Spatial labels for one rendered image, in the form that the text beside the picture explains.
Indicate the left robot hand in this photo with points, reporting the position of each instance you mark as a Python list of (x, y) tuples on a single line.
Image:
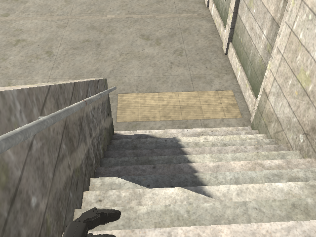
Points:
[(89, 220)]

